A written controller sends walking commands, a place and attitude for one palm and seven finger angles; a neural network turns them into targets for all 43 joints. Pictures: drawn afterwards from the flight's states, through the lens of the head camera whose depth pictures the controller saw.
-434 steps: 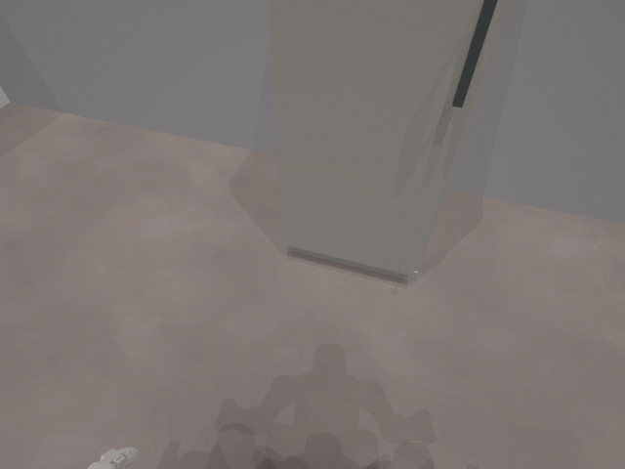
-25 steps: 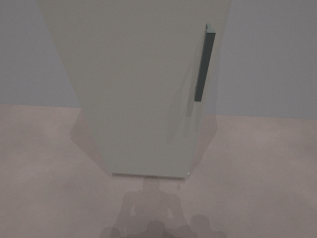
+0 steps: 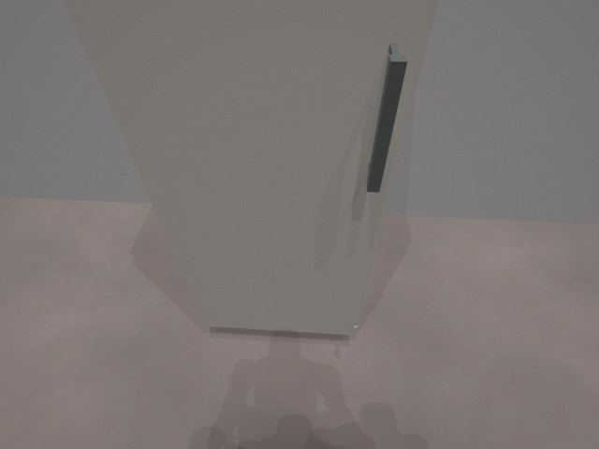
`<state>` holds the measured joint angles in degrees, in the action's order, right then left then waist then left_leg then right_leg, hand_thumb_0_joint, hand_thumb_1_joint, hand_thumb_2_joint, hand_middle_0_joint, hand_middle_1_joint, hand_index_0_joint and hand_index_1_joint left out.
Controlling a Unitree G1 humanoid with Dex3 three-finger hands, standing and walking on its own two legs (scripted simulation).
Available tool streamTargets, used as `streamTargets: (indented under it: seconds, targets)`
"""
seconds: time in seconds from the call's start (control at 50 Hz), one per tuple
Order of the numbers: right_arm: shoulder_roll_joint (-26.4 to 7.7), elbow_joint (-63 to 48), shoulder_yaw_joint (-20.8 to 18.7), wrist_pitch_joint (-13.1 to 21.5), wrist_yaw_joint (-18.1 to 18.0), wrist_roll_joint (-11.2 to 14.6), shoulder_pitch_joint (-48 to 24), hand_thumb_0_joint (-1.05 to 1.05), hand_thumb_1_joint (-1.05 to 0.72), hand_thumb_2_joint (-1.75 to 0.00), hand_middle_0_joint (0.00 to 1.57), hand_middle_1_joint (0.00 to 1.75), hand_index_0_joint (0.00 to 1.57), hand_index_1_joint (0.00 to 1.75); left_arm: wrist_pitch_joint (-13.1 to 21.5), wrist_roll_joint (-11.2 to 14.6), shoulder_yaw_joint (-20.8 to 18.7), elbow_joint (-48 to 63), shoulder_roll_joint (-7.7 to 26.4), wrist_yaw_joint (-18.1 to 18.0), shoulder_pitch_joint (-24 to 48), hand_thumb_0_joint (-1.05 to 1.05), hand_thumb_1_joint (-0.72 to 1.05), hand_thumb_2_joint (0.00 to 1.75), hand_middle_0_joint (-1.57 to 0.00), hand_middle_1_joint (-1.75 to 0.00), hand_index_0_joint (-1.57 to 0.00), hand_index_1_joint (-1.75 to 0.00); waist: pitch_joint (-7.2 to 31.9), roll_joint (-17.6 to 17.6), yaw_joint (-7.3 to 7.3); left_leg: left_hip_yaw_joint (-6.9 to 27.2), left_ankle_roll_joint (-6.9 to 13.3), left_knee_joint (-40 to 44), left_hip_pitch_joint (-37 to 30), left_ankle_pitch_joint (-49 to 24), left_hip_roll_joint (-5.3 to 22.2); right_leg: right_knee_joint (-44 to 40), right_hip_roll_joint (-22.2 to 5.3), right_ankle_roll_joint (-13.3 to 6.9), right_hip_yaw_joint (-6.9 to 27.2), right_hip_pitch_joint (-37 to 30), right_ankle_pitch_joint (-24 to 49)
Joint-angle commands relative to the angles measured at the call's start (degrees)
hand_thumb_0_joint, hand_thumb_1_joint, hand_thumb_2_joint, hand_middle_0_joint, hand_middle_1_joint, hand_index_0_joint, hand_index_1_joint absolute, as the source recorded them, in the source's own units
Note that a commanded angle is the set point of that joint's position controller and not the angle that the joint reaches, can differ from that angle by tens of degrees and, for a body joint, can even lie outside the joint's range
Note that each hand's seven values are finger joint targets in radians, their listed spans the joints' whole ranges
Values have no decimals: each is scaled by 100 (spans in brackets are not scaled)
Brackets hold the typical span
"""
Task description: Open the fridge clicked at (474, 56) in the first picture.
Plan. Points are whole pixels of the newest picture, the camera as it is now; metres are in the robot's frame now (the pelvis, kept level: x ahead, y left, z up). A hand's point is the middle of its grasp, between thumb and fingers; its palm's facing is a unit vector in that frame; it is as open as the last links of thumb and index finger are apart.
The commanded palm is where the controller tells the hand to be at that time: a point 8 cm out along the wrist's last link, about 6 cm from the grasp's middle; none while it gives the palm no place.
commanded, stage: shuffle to correct the standing spot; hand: right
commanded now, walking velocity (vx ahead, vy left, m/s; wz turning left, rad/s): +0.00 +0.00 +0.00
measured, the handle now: (382, 125) +0.57 -0.10 +0.15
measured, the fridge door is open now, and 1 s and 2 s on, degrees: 0 0 0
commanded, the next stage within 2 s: come to a stop and stand still in 0.50 s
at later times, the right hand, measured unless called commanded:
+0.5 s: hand out of the picture -0.01 -0.13 -0.18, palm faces +0.06 +0.99 -0.15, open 7.4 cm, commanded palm none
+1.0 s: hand out of the picture +0.15 -0.13 -0.18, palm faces +0.04 +0.97 -0.23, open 7.4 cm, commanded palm none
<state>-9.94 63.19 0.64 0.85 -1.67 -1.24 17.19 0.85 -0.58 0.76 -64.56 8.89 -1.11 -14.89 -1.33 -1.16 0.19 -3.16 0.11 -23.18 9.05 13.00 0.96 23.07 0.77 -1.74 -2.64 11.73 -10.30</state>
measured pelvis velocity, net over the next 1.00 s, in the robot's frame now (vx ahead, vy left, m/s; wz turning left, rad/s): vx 0.11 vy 0.06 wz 0.00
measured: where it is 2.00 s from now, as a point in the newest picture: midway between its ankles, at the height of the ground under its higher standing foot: outside the picture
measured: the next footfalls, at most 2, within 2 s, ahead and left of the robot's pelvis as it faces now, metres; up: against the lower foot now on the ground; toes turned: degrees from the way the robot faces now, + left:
right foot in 0.68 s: +0.15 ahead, -0.07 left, +0.00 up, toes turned -11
left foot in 1.08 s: +0.18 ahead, +0.21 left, +0.00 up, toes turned +5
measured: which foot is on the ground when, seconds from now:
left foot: down 0.00-0.70, up 0.72-1.00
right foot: down 0.00-0.46, up 0.48-0.66, down 0.68-1.00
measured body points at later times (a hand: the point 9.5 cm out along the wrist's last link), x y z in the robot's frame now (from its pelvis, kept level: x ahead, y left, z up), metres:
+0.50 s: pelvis +0.05 +0.03 -0.01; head +0.06 +0.02 +0.44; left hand +0.01 +0.24 -0.17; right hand -0.01 -0.18 -0.17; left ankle -0.01 +0.12 -0.74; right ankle +0.02 -0.09 -0.74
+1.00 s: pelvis +0.11 +0.06 -0.01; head +0.15 +0.05 +0.44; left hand +0.14 +0.29 -0.16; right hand +0.15 -0.18 -0.17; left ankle +0.13 +0.20 -0.70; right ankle +0.11 -0.07 -0.74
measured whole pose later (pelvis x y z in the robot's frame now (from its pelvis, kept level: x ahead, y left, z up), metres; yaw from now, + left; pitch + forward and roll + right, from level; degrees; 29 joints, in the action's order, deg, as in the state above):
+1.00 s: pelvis +0.11 +0.06 -0.01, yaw +0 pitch -1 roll +0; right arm -10.9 57.4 -3.9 -2.5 -2.0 -2.0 11.5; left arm -0.6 -1.6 -2.5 -60.4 8.0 -2.7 -11.5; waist -6.3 -1.1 -0.2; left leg -2.5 -1.7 -49.4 24.2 22.5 3.7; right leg 29.5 -5.8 0.5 -8.8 13.4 -14.7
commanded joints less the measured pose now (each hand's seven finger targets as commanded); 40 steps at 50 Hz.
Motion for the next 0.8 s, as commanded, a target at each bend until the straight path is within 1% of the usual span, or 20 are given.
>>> streamTargets:
  seconds: [0.0,0.06,0.1,0.16,0.24,0.3,0.38,0.42,0.44,0.46,0.5,0.54,0.58,0.62,0.64,0.66,0.68,0.7,0.74,0.78]
  targets:
    - [-577,-166,-133,92,-31,27,405,0,-90,-90,20,30,20,30,101,3,-131,180,686,-45,-227,0,90,90,-20,-30,-20,-30,-219,106,42,561,156,497,209,-167,564,-478,-689,27,671,62,225]
    - [-584,-158,-129,93,-27,33,379,0,-90,-90,20,30,20,30,104,-3,-134,178,729,-47,-211,0,90,90,-20,-30,-20,-30,-175,98,23,580,153,491,243,-158,565,-481,-689,31,665,-10,242]
    - [-298,-48,-77,56,-31,34,549,0,-90,-90,20,30,20,30,66,-21,-69,73,434,-46,-379,0,90,90,-20,-30,-20,-30,-135,50,8,519,108,484,239,182,525,-505,-706,62,636,-16,-215]
    - [-305,-49,-117,-9,9,1,572,0,-90,-90,20,30,20,30,0,-59,-126,55,523,-38,-441,0,90,90,-20,-30,-20,-30,-446,175,-23,429,126,284,576,1117,399,-729,-785,19,806,255,-1636]
    - [-202,-77,-160,-28,68,-54,725,0,-90,-90,20,30,20,30,-12,-67,-226,111,685,-39,-498,0,90,90,-20,-30,-20,-30,-706,577,12,110,106,-304,706,1111,179,-1151,-1126,-198,1251,636,-2611]
    - [-156,-73,-180,-9,94,-75,845,0,-90,-90,20,30,20,30,9,-54,-275,134,662,-53,-593,0,90,90,-20,-30,-20,-30,-837,438,40,77,122,-409,693,910,154,-1060,-1209,-308,1325,779,-2499]
    - [-170,10,-236,69,85,-35,1184,0,-90,-90,20,30,20,30,70,-45,-257,190,412,-68,-616,0,90,90,-20,-30,-20,-30,-570,-33,108,563,248,103,282,930,461,-131,-847,-164,697,863,-1512]
    - [-379,119,-313,100,40,-17,1505,0,-90,-90,20,30,20,30,101,-44,-192,281,142,-62,-485,0,90,90,-20,-30,-20,-30,-460,-1072,216,1239,537,620,-442,486,985,1155,-347,42,-154,1462,-930]
    - [-425,181,-344,115,10,-13,1696,0,-90,-90,20,30,20,30,107,-73,-185,378,81,-42,-290,0,90,90,-20,-30,-20,-30,-474,-1333,289,1565,740,749,-671,-252,1320,1787,-272,110,-363,1846,-1361]
    - [-387,203,-343,128,-10,-30,1787,0,-90,-90,20,30,20,30,103,-86,-211,449,96,-33,-93,0,90,90,-20,-30,-20,-30,-578,-1215,344,1645,933,752,-741,-936,1498,2391,-373,104,-301,2138,-1792]
    - [-292,253,-342,153,-44,-59,1889,0,-90,-90,20,30,20,30,115,-73,-225,514,23,-20,73,0,90,90,-20,-30,-20,-30,-527,-580,339,1558,1195,584,-982,-2013,1652,2985,-530,98,-283,2433,-1941]
    - [-283,266,-346,164,-61,-90,1842,0,-90,-90,20,30,20,30,127,-45,-212,522,-106,-5,248,0,90,90,-20,-30,-20,-30,-494,-330,313,1308,1238,434,-971,-2546,1550,2669,-562,126,-385,2286,-1932]
    - [-292,249,-328,150,-46,-83,1642,0,-90,-90,20,30,20,30,131,-28,-206,501,-175,-7,115,0,90,90,-20,-30,-20,-30,-348,-348,131,972,1089,232,-588,-2677,1299,1912,-492,130,-572,1551,-1446]
    - [-184,161,-302,125,-39,-5,1277,0,-90,-90,20,30,20,30,167,-36,-189,175,-184,-78,-694,0,90,90,-20,-30,-20,-30,-77,-160,-284,395,658,-755,12,-3486,793,483,-269,117,-741,-77,-4]
    - [-54,129,-266,103,-35,47,1302,0,-90,-90,20,30,20,30,195,-42,-237,-35,161,-178,-1235,0,90,90,-20,-30,-20,-30,359,240,-454,230,308,-1563,679,-3003,546,324,-893,-90,-105,-1321,1658]
    - [176,78,-204,89,-51,123,1337,0,-90,-90,20,30,20,30,202,-60,-286,-137,579,-249,-1622,0,90,90,-20,-30,-20,-30,663,1312,-493,-86,-26,-2618,1370,-290,156,294,-2271,-766,1277,-1826,4169]
    - [133,73,-191,63,-100,110,1361,0,-90,-90,20,30,20,30,133,9,-249,-147,679,-281,-1507,0,90,90,-20,-30,-20,-30,721,1343,-323,245,-98,-3185,1324,2051,143,71,-2838,-1264,1516,-1540,5676]
    - [99,43,-228,-23,-123,43,1210,0,-90,-90,20,30,20,30,106,18,-224,-34,654,-284,-1102,0,90,90,-20,-30,-20,-30,174,873,-222,381,-77,-3254,1202,2193,234,-80,-2802,-1288,1156,-803,5113]
    - [204,48,-245,-138,-94,-43,972,0,-90,-90,20,30,20,30,107,-9,-187,70,502,-301,-586,0,90,90,-20,-30,-20,-30,-617,873,-67,300,-156,-2969,1235,1862,416,-306,-2367,-976,740,30,4509]
    - [228,-45,-276,-219,-65,-48,945,0,-90,-90,20,30,20,30,86,-14,-246,200,589,-298,-411,0,90,90,-20,-30,-20,-30,-520,932,-30,145,-202,-2798,1277,1531,396,-262,-2142,-842,465,-58,4492]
